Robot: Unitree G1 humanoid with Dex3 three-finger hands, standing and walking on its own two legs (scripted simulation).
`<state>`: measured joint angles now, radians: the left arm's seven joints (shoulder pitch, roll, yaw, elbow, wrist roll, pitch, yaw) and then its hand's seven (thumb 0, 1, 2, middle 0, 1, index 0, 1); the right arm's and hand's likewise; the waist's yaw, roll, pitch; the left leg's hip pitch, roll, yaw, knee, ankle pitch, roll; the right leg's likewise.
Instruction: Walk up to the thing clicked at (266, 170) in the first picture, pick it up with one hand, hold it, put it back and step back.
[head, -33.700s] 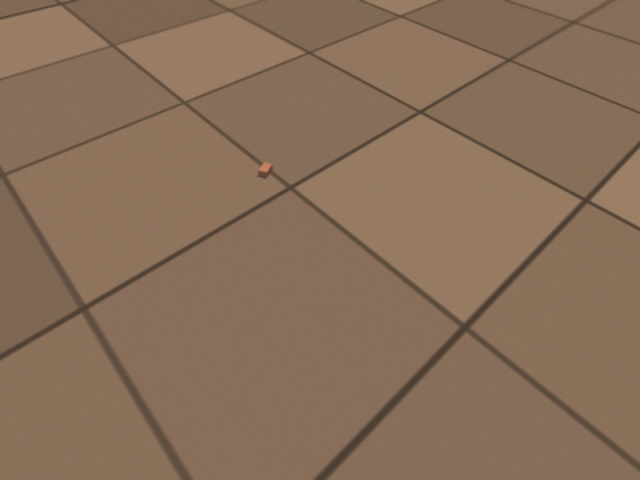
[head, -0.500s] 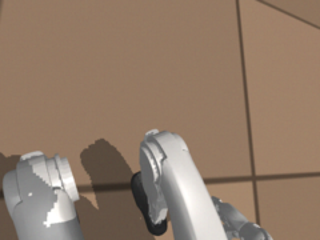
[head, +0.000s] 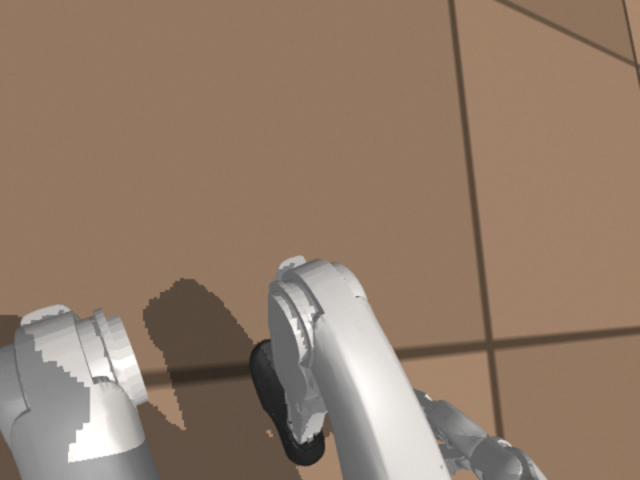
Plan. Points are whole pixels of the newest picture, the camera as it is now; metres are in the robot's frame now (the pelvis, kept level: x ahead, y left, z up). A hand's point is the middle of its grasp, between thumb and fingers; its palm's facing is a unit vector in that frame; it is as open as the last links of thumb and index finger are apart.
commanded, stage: open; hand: left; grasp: from above
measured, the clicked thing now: out of the picture +0.38 +0.37 -0.28
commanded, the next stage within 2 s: withdraw in 1.04 s
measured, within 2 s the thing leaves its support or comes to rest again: neither
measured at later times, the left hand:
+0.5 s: hand out of the picture +0.37 +0.36 -0.24, palm faces -0.40 -0.22 -0.89, open 7.9 cm
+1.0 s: hand out of the picture +0.37 +0.35 -0.25, palm faces -0.41 -0.21 -0.89, open 11.3 cm
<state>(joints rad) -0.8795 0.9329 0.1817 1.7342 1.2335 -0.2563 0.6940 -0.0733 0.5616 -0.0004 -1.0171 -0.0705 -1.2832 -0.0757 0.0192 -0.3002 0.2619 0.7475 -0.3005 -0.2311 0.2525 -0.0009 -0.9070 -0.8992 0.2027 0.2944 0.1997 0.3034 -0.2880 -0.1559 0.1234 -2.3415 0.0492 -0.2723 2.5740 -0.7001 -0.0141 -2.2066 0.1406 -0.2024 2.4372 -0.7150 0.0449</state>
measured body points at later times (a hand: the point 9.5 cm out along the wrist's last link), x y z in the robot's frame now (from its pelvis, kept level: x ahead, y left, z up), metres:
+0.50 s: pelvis +0.00 +0.00 +0.00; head +0.24 +0.14 +0.35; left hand +0.39 +0.36 -0.19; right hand +0.10 -0.24 -0.07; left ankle +0.07 +0.13 -0.26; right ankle +0.10 -0.11 -0.26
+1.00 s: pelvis +0.00 +0.00 +0.00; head +0.23 +0.15 +0.35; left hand +0.38 +0.36 -0.20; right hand +0.10 -0.24 -0.06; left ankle +0.07 +0.13 -0.26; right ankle +0.10 -0.11 -0.26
